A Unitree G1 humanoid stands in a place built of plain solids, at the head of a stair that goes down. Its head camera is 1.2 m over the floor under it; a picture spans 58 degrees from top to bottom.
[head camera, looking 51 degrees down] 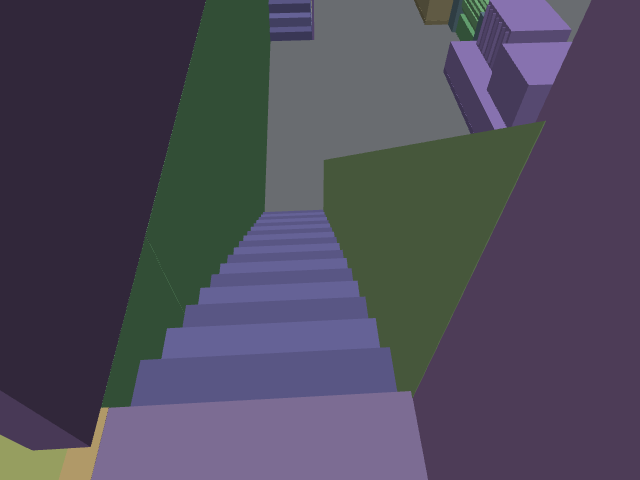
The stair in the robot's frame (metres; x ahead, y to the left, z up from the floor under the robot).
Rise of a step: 0.19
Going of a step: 0.22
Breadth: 0.85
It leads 3 degrees to the left of straight ahead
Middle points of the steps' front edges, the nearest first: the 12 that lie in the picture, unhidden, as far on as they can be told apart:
0.41 0.17 0.00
0.63 0.18 -0.19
0.85 0.19 -0.38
1.07 0.21 -0.58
1.29 0.22 -0.77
1.51 0.23 -0.96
1.73 0.24 -1.15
1.95 0.26 -1.34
2.17 0.27 -1.54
2.39 0.28 -1.73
2.61 0.29 -1.92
2.83 0.30 -2.11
